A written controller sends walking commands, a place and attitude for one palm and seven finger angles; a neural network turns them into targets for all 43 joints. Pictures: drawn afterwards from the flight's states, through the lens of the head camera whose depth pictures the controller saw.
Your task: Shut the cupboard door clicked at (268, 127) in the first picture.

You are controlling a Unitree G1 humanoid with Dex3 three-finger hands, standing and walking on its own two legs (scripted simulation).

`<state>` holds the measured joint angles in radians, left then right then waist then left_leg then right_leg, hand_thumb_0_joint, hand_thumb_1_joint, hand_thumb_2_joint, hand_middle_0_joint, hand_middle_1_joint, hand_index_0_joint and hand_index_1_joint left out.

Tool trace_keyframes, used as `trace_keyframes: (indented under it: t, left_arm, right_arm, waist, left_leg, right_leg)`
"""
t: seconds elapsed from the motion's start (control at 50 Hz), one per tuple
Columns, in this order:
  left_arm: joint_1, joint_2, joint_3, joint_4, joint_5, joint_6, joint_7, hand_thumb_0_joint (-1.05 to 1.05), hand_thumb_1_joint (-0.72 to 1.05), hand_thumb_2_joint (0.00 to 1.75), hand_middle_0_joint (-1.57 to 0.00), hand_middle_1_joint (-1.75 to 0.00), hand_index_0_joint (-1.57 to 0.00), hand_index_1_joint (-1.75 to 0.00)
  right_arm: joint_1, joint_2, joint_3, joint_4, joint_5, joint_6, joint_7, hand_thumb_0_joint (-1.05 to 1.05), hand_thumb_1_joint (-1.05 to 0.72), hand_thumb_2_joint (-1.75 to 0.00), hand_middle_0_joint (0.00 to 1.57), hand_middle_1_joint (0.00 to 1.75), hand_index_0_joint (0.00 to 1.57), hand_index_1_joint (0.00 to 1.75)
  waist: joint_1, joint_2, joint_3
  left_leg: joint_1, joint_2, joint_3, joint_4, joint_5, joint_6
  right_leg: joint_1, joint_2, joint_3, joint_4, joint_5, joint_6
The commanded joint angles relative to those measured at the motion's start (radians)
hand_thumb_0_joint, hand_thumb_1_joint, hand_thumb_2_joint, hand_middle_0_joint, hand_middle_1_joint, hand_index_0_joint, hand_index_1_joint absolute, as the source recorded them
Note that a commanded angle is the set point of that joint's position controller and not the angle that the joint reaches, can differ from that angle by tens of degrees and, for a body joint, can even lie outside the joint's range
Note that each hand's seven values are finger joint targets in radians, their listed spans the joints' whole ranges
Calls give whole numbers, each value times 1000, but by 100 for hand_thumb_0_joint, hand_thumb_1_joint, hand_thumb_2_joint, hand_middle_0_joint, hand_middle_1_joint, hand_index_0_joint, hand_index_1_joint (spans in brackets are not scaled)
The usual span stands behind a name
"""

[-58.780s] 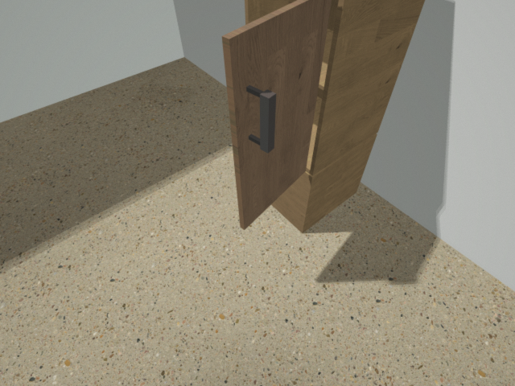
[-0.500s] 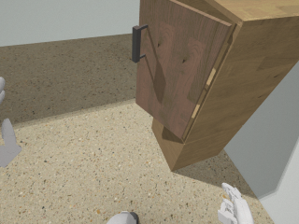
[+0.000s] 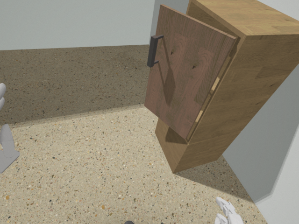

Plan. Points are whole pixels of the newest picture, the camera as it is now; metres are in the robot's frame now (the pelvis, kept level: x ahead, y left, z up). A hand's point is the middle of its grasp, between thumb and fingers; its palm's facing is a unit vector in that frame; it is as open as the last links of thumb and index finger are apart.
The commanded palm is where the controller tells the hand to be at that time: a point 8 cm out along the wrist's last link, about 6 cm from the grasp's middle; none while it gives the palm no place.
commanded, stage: stop stepping back and stand still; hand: left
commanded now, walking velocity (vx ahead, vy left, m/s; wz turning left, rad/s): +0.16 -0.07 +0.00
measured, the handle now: (155, 50) +0.82 +0.03 +0.06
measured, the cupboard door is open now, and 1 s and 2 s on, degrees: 25 25 25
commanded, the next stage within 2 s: let the arm hang, fingers relaxed in 1.22 s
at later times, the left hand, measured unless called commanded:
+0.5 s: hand out of the picture +0.16 +0.32 +0.18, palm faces +0.28 -0.85 -0.44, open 7.4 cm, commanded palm +0.11 +0.36 +0.17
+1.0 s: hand out of the picture +0.16 +0.39 +0.17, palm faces +0.32 -0.82 -0.47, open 7.4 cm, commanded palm +0.11 +0.43 +0.17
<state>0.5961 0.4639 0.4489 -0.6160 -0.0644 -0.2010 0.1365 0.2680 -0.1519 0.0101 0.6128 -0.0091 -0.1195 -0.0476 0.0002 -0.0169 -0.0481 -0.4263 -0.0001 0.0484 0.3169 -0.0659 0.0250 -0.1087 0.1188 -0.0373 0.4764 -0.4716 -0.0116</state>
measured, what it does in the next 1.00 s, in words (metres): steps to the left: right foot, then left foot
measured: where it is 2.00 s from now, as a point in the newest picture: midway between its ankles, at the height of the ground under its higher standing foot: outside the picture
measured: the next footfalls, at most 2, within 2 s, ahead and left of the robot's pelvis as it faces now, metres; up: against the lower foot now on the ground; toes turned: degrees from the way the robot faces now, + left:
right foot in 0.04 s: -0.06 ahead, -0.10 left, -0.01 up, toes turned -2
left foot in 0.20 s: +0.08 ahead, +0.09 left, +0.00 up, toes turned +0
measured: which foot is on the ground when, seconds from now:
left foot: down 0.00-0.06, up 0.08-0.18, down 0.20-0.60, up 0.62-0.72, down 0.74-1.00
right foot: up 0.00-0.02, down 0.04-0.22, up 0.24-0.58, down 0.60-0.76, up 0.78-1.00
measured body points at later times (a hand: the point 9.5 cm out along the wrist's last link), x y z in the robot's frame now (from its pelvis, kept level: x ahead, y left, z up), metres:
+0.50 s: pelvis -0.06 +0.08 +0.01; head -0.07 +0.12 +0.46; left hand +0.14 +0.36 +0.20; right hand +0.04 -0.16 -0.06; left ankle +0.04 +0.09 -0.74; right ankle -0.07 -0.02 -0.70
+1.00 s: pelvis -0.06 +0.14 +0.00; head -0.06 +0.17 +0.45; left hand +0.14 +0.43 +0.20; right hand +0.06 -0.08 -0.08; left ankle +0.02 +0.18 -0.74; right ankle -0.12 +0.04 -0.73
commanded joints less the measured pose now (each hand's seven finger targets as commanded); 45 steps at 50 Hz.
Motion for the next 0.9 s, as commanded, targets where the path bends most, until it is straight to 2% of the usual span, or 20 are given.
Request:
trace_keyframes:
  t: [0.0, 0.04, 0.08, 0.12, 0.16, 0.2, 0.22, 0.26, 0.32, 0.5, 0.54, 0.56, 0.6, 0.64, 0.7, 0.74, 0.76, 0.78, 0.82, 0.88]
  left_arm:
    - [-97, 199, 127, -132, 2, -13, 22, 0, 90, 90, -20, -30, -20, -30]
    - [-185, 199, 125, -80, -20, -3, 23, 0, 90, 90, -20, -30, -20, -30]
    - [-189, 122, 47, -30, -13, 34, 11, 0, 90, 90, -20, -30, -20, -30]
    - [-312, 130, 28, -50, 6, 25, 27, 0, 90, 90, -20, -30, -20, -30]
    - [-405, 138, 13, -74, 24, 12, 42, 0, 90, 90, -20, -30, -20, -30]
    - [-426, 164, 39, -170, 22, -21, 46, 0, 90, 90, -20, -30, -20, -30]
    - [-365, 193, 70, -163, 17, -35, 39, 0, 90, 90, -20, -30, -20, -30]
    - [-248, 174, 81, -198, 16, -32, 27, 0, 90, 90, -20, -30, -20, -30]
    - [-96, 135, 72, -218, 25, -21, 19, 0, 90, 90, -20, -30, -20, -30]
    - [-62, 156, 80, -71, 4, 56, 19, 0, 90, 90, -20, -30, -20, -30]
    - [-81, 184, 88, -70, 9, 59, 19, 0, 90, 90, -20, -30, -20, -30]
    - [-119, 199, 100, -87, 9, 51, 21, 0, 90, 90, -20, -30, -20, -30]
    - [-261, 192, 104, -161, 13, 9, 32, 0, 90, 90, -20, -30, -20, -30]
    - [-262, 114, 30, -85, 26, 3, 32, 0, 90, 90, -20, -30, -20, -30]
    - [-351, 160, 39, -187, 38, -23, 44, 0, 90, 90, -20, -30, -20, -30]
    - [-296, 160, 76, -216, 35, -49, 42, 0, 90, 90, -20, -30, -20, -30]
    - [-247, 174, 107, -166, 29, -48, 38, 0, 90, 90, -20, -30, -20, -30]
    - [-233, 188, 132, -160, 27, -47, 33, 0, 90, 90, -20, -30, -20, -30]
    - [-176, 175, 136, -158, 30, -61, 24, 0, 90, 90, -20, -30, -20, -30]
    - [-60, 109, 90, -110, 25, -46, 19, 0, 90, 90, -20, -30, -20, -30]
  right_arm:
    - [-75, -169, -64, -99, -9, -18, -13, 0, -90, -90, 20, 30, 20, 30]
    - [-93, -170, -63, -83, -14, 8, -15, 0, -90, -90, 20, 30, 20, 30]
    - [-135, -182, -85, -108, 24, 28, -25, 0, -90, -90, 20, 30, 20, 30]
    - [-171, -175, -51, -112, 22, 38, -29, 0, -90, -90, 20, 30, 20, 30]
    - [-157, -188, -32, -102, 21, 25, -42, 0, -90, -90, 20, 30, 20, 30]
    - [-144, -199, -32, -135, 22, -24, -43, 0, -90, -90, 20, 30, 20, 30]
    - [-149, -172, -18, -127, 5, -42, -36, 0, -90, -90, 20, 30, 20, 30]
    - [-146, -167, -29, -135, -1, -51, -16, 0, -90, -90, 20, 30, 20, 30]
    - [-143, -159, -37, -138, -5, -33, 1, 0, -90, -90, 20, 30, 20, 30]
    - [-113, -159, -66, -145, -4, 24, -32, 0, -90, -90, 20, 30, 20, 30]
    - [-98, -152, -58, -140, 0, 32, -26, 0, -90, -90, 20, 30, 20, 30]
    - [-100, -156, -62, -134, -1, 35, -22, 0, -90, -90, 20, 30, 20, 30]
    - [-133, -167, -59, -123, 3, 21, -3, 0, -90, -90, 20, 30, 20, 30]
    - [-136, -180, -73, -115, 12, 25, -6, 0, -90, -90, 20, 30, 20, 30]
    - [-163, -186, -55, -100, 14, 14, -32, 0, -90, -90, 20, 30, 20, 30]
    - [-168, -185, -47, -124, 9, -14, -32, 0, -90, -90, 20, 30, 20, 30]
    - [-167, -167, -37, -123, -2, -24, -31, 0, -90, -90, 20, 30, 20, 30]
    - [-152, -152, -40, -131, -10, -29, -30, 0, -90, -90, 20, 30, 20, 30]
    - [-140, -146, -46, -130, -11, -39, -21, 0, -90, -90, 20, 30, 20, 30]
    - [-124, -155, -44, -138, -1, -31, -15, 0, -90, -90, 20, 30, 20, 30]
  waist:
    - [-8, 33, -118]
    - [-19, -97, -105]
    - [-15, -254, 60]
    - [-39, -81, 175]
    - [-43, 170, 178]
    - [-39, 478, 110]
    - [-25, 382, 69]
    - [10, 159, 53]
    - [19, 235, -11]
    - [12, 186, -38]
    - [0, -27, -41]
    - [-6, -154, -19]
    - [-6, -185, 3]
    - [-24, -120, 76]
    - [-38, 204, 108]
    - [-12, 462, 92]
    - [-15, 444, 95]
    - [-7, 336, 100]
    - [7, 165, 42]
    - [3, 219, -17]
  left_leg:
    - [347, 27, -11, 154, -268, -101]
    - [399, 49, -38, 451, -202, -75]
    - [217, 26, -109, 659, -264, -48]
    - [78, 80, -107, 525, -317, -24]
    - [171, 65, -104, 202, -390, -2]
    - [268, 291, -614, -178, -682, 71]
    - [188, 326, -718, -276, -843, 17]
    - [88, 297, -552, -289, -749, -62]
    - [54, 218, -264, -273, -626, -98]
    - [104, 124, -60, -181, -446, -167]
    - [45, 80, -25, 122, -426, -111]
    - [72, 45, -3, 423, -341, -71]
    - [-21, 71, -119, 663, -330, -45]
    - [42, 95, -108, 523, -321, -28]
    - [243, 56, -72, 226, -273, -20]
    - [136, 226, -399, -129, -608, 35]
    - [-5, 287, -531, -262, -811, 39]
    - [-62, 293, -541, -295, -807, 22]
    - [-2, 271, -434, -258, -674, 10]
    - [43, 207, -255, -230, -577, -14]
  right_leg:
    - [-188, -152, 104, -285, 39, -85]
    - [-394, -314, 183, -296, -32, -164]
    - [-510, -353, 322, -326, -309, -213]
    - [-420, -365, 306, -240, -227, -205]
    - [-409, -225, 160, -7, -174, -127]
    - [-476, -32, 15, 391, -112, -20]
    - [-424, -46, 99, 529, -69, -27]
    - [-326, -49, 84, 546, 37, -30]
    - [-176, -28, -7, 446, 116, -15]
    - [109, 14, -121, -80, 31, -40]
    - [81, -155, 60, -172, 26, -117]
    - [-103, -329, 271, -261, -99, -201]
    - [-192, -473, 396, -281, -69, -285]
    - [-286, -395, 304, -226, -160, -214]
    - [-399, -259, 124, -22, -128, -111]
    - [-319, -78, 11, 243, -90, -15]
    - [-213, -61, 45, 378, -49, -6]
    - [-173, -65, 67, 423, -3, -6]
    - [-139, -65, 47, 355, 22, -1]
    - [-24, -42, -25, 121, 12, -4]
